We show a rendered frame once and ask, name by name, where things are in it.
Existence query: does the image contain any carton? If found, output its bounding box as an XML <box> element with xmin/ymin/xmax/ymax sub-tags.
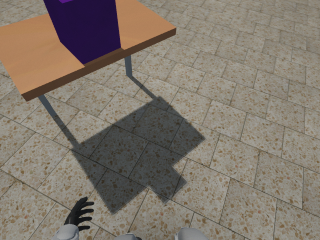
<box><xmin>43</xmin><ymin>0</ymin><xmax>121</xmax><ymax>65</ymax></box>

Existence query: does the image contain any robot left forearm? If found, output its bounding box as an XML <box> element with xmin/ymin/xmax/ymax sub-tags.
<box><xmin>50</xmin><ymin>224</ymin><xmax>79</xmax><ymax>240</ymax></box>

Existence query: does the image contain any table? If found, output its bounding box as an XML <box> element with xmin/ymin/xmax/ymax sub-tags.
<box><xmin>0</xmin><ymin>0</ymin><xmax>177</xmax><ymax>117</ymax></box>

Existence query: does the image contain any right robot thigh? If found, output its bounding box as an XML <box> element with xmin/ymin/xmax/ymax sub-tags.
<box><xmin>174</xmin><ymin>227</ymin><xmax>209</xmax><ymax>240</ymax></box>

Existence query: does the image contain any robot left hand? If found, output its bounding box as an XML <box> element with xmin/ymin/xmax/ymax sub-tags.
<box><xmin>64</xmin><ymin>196</ymin><xmax>94</xmax><ymax>232</ymax></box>

